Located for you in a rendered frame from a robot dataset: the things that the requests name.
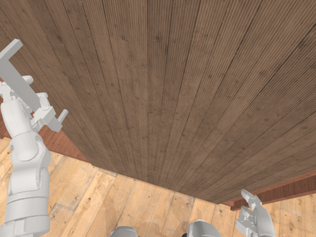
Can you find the wardrobe door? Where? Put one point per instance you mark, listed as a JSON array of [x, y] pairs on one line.
[[303, 176], [202, 97]]

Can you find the right robot hand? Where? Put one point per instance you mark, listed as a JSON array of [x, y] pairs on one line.
[[259, 222]]

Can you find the left robot thigh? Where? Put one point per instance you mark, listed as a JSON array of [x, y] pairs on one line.
[[124, 231]]

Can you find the handle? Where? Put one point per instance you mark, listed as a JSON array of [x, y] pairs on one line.
[[16, 82]]

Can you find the right robot thigh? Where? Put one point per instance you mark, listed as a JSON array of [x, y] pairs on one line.
[[202, 229]]

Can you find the robot thigh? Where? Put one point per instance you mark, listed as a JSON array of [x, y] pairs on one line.
[[124, 231], [202, 229]]

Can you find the left robot hand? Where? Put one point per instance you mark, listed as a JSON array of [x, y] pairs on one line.
[[16, 113]]

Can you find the left robot forearm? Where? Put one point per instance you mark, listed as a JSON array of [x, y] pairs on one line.
[[28, 189]]

